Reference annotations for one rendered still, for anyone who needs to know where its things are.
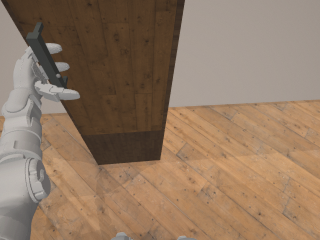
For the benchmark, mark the robot left shin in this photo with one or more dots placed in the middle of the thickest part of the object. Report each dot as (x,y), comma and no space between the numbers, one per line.
(121,234)

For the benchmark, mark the robot left hand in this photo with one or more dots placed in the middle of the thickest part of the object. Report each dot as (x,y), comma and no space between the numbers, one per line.
(26,75)

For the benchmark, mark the robot left forearm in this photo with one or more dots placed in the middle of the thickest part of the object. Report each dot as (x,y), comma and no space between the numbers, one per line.
(22,131)

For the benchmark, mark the handle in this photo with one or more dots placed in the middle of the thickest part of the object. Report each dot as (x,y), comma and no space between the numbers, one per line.
(44,57)

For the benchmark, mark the cupboard door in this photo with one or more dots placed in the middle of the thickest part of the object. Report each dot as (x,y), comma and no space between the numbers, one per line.
(119,55)

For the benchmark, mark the robot left upper arm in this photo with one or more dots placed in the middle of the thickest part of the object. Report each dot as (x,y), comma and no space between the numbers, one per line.
(23,184)

